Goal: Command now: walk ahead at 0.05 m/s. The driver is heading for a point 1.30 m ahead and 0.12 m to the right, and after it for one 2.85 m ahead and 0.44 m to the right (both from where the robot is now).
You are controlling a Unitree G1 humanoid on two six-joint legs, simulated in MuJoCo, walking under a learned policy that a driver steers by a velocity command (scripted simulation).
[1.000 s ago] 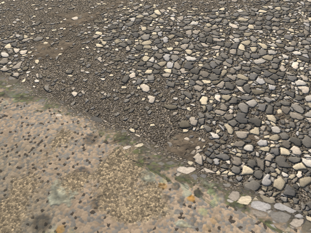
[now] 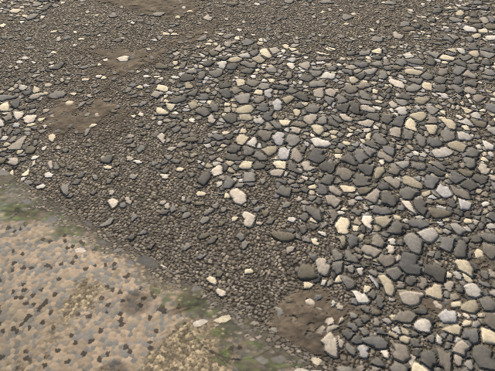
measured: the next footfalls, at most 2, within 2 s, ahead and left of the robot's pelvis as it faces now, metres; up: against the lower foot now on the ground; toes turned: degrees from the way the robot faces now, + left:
left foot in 0.02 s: +0.09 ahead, +0.10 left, +0.00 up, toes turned +0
left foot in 1.00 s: +0.52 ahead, +0.09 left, +0.00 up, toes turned +1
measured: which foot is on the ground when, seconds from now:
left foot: up 0.00-0.00, down 0.02-0.54, up 0.56-0.98, down 1.00-1.00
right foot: down 0.00-1.00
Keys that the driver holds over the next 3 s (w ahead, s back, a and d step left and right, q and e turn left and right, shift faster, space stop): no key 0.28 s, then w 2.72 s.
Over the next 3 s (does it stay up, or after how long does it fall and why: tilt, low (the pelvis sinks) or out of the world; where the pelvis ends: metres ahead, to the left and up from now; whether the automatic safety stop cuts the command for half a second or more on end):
stays up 1.44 -0.13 -0.09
